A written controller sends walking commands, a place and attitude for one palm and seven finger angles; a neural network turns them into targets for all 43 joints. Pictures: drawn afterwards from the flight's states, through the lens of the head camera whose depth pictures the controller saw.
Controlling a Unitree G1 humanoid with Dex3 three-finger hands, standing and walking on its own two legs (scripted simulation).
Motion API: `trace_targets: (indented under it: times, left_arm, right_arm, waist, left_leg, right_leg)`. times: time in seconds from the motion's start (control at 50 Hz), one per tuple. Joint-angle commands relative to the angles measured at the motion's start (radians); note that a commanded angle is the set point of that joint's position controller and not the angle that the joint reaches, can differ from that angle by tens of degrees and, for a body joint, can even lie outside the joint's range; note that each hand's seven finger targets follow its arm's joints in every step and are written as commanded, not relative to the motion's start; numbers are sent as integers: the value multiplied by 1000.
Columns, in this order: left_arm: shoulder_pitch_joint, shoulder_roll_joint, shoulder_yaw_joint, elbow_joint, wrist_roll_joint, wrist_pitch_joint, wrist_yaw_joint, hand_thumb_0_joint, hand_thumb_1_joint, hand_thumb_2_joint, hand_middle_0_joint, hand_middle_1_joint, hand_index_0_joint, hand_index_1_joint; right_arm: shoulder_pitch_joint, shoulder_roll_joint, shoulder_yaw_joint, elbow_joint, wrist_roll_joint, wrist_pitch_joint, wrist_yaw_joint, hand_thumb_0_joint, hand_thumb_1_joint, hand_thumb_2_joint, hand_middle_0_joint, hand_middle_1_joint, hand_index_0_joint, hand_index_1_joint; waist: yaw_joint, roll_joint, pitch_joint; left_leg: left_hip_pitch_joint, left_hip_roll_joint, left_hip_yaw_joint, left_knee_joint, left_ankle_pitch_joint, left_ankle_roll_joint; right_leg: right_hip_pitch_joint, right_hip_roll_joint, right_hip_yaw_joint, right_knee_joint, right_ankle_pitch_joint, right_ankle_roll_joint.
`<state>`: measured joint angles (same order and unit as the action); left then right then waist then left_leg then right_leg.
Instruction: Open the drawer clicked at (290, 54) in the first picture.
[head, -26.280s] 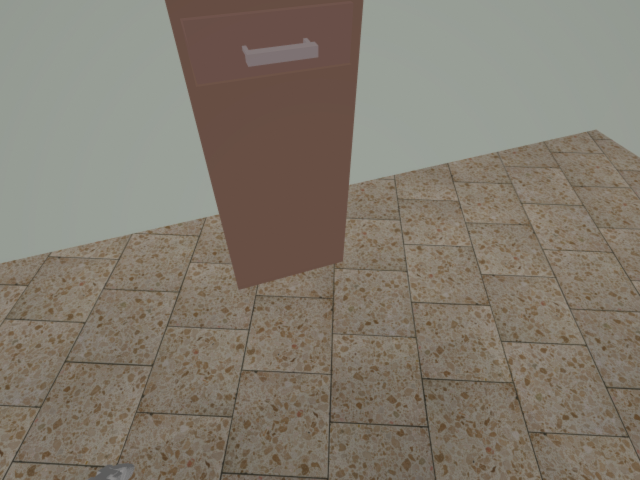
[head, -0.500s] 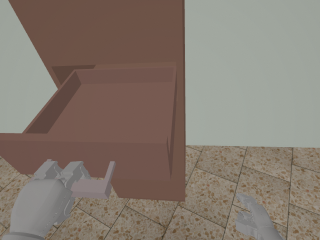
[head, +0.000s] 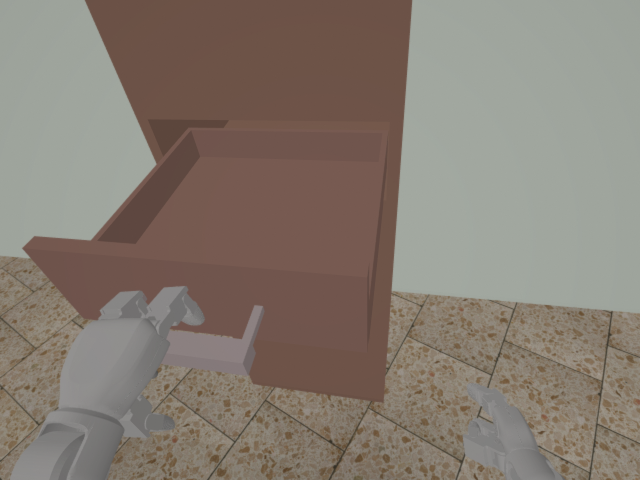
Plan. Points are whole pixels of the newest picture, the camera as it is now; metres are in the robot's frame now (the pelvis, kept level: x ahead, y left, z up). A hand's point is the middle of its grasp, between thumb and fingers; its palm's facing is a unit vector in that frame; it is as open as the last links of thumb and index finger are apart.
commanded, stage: open the thumb to release the handle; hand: left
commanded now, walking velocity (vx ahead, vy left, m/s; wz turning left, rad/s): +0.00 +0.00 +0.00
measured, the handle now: (185, 328) +0.23 +0.19 +0.13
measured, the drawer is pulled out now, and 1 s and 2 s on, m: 0.30 0.30 0.30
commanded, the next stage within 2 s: lift the hand off the handle in 0.02 s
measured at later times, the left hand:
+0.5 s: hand (159, 366) +0.20 +0.21 +0.11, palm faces +0.12 -0.16 -0.98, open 13.8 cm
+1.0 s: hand (158, 332) +0.21 +0.19 +0.16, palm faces +0.16 -0.15 -0.98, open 13.4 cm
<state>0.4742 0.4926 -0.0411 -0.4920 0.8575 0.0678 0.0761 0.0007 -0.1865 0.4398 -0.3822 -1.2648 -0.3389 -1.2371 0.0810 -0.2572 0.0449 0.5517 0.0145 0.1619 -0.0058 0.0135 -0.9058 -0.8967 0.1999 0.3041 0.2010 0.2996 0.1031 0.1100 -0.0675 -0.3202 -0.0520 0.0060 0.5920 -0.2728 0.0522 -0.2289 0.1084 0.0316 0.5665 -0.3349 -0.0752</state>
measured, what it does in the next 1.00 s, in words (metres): stands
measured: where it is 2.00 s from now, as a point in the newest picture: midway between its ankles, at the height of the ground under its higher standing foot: outside the picture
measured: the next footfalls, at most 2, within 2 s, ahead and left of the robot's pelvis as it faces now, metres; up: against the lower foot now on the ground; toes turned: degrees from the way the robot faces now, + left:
none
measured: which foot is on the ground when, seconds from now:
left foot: down 0.00-1.00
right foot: down 0.00-1.00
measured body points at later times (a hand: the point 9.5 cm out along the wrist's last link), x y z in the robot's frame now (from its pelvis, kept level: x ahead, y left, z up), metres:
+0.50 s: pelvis -0.02 +0.02 +0.00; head -0.04 -0.03 +0.45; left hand +0.18 +0.21 +0.16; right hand +0.21 -0.16 -0.09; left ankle +0.02 +0.08 -0.73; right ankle -0.02 -0.07 -0.73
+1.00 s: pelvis -0.03 +0.02 +0.00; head -0.06 -0.03 +0.45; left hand +0.19 +0.20 +0.21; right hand +0.22 -0.15 -0.07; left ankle +0.02 +0.08 -0.73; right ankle -0.02 -0.07 -0.73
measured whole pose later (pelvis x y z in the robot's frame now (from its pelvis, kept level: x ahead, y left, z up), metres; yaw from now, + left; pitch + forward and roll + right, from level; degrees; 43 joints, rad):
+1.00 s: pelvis -0.03 +0.02 +0.00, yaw +0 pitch -5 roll +0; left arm 0.09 0.50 -0.21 -0.47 0.86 0.21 -0.07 0.00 -0.50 0.30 -0.46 -1.27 -0.39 -1.26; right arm 0.02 -0.24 0.06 0.60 0.05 0.15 0.04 0.01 -0.91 -0.90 0.20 0.30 0.20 0.30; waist 0.13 0.13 -0.01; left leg -0.24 -0.09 0.02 0.52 -0.19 0.08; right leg -0.18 0.07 0.04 0.55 -0.29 -0.04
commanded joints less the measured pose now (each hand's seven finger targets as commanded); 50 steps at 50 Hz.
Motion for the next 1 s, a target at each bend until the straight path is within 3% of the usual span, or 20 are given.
trace_targets:
  times: [0.0, 0.08, 0.1, 0.2, 0.24, 0.3, 0.36, 0.4, 0.46, 0.5, 0.68, 0.7, 0.72, 0.78, 0.8, 0.82, 0.84, 0.9, 0.92, 0.98]
  left_arm:
    - [-137, 173, 181, -145, 9, 15, 40, 0, -500, 300, -300, -1200, -300, -1200]
    - [-184, 137, 128, -143, 38, 8, 33, 0, -500, 300, -300, -1200, -300, -1200]
    - [-135, 16, 15, -107, 28, 16, 22, 0, -500, 300, -300, -1200, -300, -1200]
    - [-231, 108, 70, -134, 64, 22, 36, 0, -500, 300, -300, -1200, -300, -1200]
    - [-245, 24, -21, -98, 91, 30, 25, 0, -500, 300, -300, -1200, -300, -1200]
    - [-318, 74, 17, -100, 80, 39, 22, 0, -500, 300, -300, -1200, -300, -1200]
    - [-360, 10, -60, -62, 96, 48, 8, 0, -500, 300, -300, -1200, -300, -1200]
    - [-414, 71, -9, -56, 84, 52, 7, 0, -500, 300, -300, -1200, -300, -1200]
    - [-468, 25, -76, -98, 102, 54, -5, 0, -500, 300, -300, -1200, -300, -1200]
    - [-527, 73, -35, -155, 80, 54, -4, 0, -500, 300, -300, -1200, -300, -1200]
    - [-569, 52, -65, -261, 56, 48, -37, 0, -500, 300, -300, -1200, -300, -1200]
    - [-586, 100, -4, -286, 27, 46, -31, 0, -500, 300, -300, -1200, -300, -1200]
    - [-557, 79, -22, -261, 52, 56, -35, 0, -500, 300, -300, -1200, -300, -1200]
    - [-597, 78, -28, -209, 63, 93, -42, 0, -500, 300, -300, -1200, -300, -1200]
    - [-625, 132, 39, -184, 43, 106, -41, 0, -500, 300, -300, -1200, -300, -1200]
    - [-640, 97, -6, -183, 64, 119, -51, 0, -500, 300, -300, -1200, -300, -1200]
    - [-634, 104, 3, -150, 56, 131, -54, 0, -500, 300, -300, -1200, -300, -1200]
    - [-732, 189, 73, -214, 26, 136, -66, 0, -500, 300, -300, -1200, -300, -1200]
    - [-737, 148, 22, -214, 42, 141, -74, 0, -500, 300, -300, -1200, -300, -1200]
    - [-744, 178, 51, -241, 23, 133, -81, 0, -500, 300, -300, -1200, -300, -1200]
  right_arm:
    - [-207, -87, -25, -174, 2, -54, -7, 0, -900, -900, 200, 300, 200, 300]
    - [-181, -80, -33, -168, -11, -54, -6, 0, -900, -900, 200, 300, 200, 300]
    - [-199, -69, -30, -171, -5, -62, 10, 0, -900, -900, 200, 300, 200, 300]
    - [-197, -79, -33, -169, -4, -61, 12, 0, -900, -900, 200, 300, 200, 300]
    - [-174, -61, -34, -159, -16, -62, 19, 0, -900, -900, 200, 300, 200, 300]
    - [-196, -72, -31, -155, 0, -63, 18, 0, -900, -900, 200, 300, 200, 300]
    - [-183, -60, -32, -140, -10, -60, 15, 0, -900, -900, 200, 300, 200, 300]
    - [-202, -63, -26, -139, 5, -65, 10, 0, -900, -900, 200, 300, 200, 300]
    - [-206, -53, -27, -136, -6, -61, 11, 0, -900, -900, 200, 300, 200, 300]
    - [-233, -53, -22, -152, 11, -72, 8, 0, -900, -900, 200, 300, 200, 300]
    - [-250, -47, -21, -155, 9, -81, 16, 0, -900, -900, 200, 300, 200, 300]
    - [-262, -54, -18, -167, 25, -90, 16, 0, -900, -900, 200, 300, 200, 300]
    - [-260, -45, -14, -157, 11, -88, 22, 0, -900, -900, 200, 300, 200, 300]
    - [-264, -48, -15, -139, 13, -65, 33, 0, -900, -900, 200, 300, 200, 300]
    - [-275, -55, -12, -139, 31, -69, 36, 0, -900, -900, 200, 300, 200, 300]
    - [-280, -50, -7, -140, 20, -65, 40, 0, -900, -900, 200, 300, 200, 300]
    - [-277, -47, -11, -129, 25, -57, 40, 0, -900, -900, 200, 300, 200, 300]
    - [-306, -59, -8, -144, 40, -65, 40, 0, -900, -900, 200, 300, 200, 300]
    - [-307, -50, -5, -144, 28, -67, 41, 0, -900, -900, 200, 300, 200, 300]
    - [-299, -54, -11, -135, 30, -68, 44, 0, -900, -900, 200, 300, 200, 300]
  waist:
    - [4, -87, -49]
    - [5, -80, -50]
    - [-8, -80, -22]
    - [-4, -87, -69]
    - [-11, -105, -42]
    - [-19, -79, -49]
    - [-22, -117, -30]
    - [-28, -110, -28]
    - [-19, -86, -50]
    - [-18, -46, -95]
    - [-6, -42, -97]
    - [-10, -23, -117]
    - [12, -36, -129]
    - [2, -65, -60]
    - [-2, -68, -64]
    - [15, -56, -88]
    - [4, -73, -56]
    - [6, -24, -101]
    - [20, -19, -137]
    - [16, -27, -131]
  left_leg:
    - [138, 29, -31, -55, 138, -15]
    - [149, 30, -28, -63, 137, -16]
    - [151, 31, -36, -63, 128, -16]
    - [137, 37, -31, -72, 91, -19]
    - [143, 37, -31, -69, 107, -19]
    - [142, 41, -39, -90, 58, -17]
    - [148, 36, -36, -94, 65, -16]
    - [142, 41, -45, -107, 19, -15]
    - [169, 42, -50, -121, 40, -17]
    - [172, 50, -66, -134, 23, -15]
    - [204, 60, -84, -169, 74, -28]
    - [181, 73, -94, -178, 37, -22]
    - [180, 66, -87, -179, 57, -29]
    - [170, 66, -85, -193, 55, -37]
    - [139, 76, -89, -202, 9, -30]
    - [144, 66, -81, -203, 26, -31]
    - [152, 67, -77, -207, 25, -36]
    - [150, 70, -82, -207, 5, -22]
    - [157, 59, -75, -202, 18, -25]
    - [186, 59, -77, -200, 52, -30]
  right_leg:
    - [-105, -80, 85, -160, 130, 43]
    - [-114, -84, 73, -166, 82, 40]
    - [-137, -76, 57, -154, 75, 35]
    - [-115, -77, 69, -152, 26, 33]
    - [-142, -78, 56, -148, 19, 28]
    - [-126, -71, 50, -139, 1, 28]
    - [-141, -75, 36, -152, -10, 33]
    - [-131, -69, 41, -143, -27, 31]
    - [-121, -72, 24, -141, -24, 30]
    - [-76, -66, 22, -111, 7, 28]
    - [-49, -60, 3, -118, 48, 28]
    - [-13, -57, 2, -90, 66, 30]
    - [-19, -57, 2, -95, 50, 25]
    - [-37, -56, -1, -117, 38, 26]
    - [-8, -52, 3, -97, 40, 26]
    - [-3, -55, 0, -102, 30, 24]
    - [-20, -58, 3, -116, 16, 25]
    - [28, -55, 13, -102, 35, 28]
    - [27, -58, 13, -106, 16, 26]
    - [20, -59, 17, -128, 23, 26]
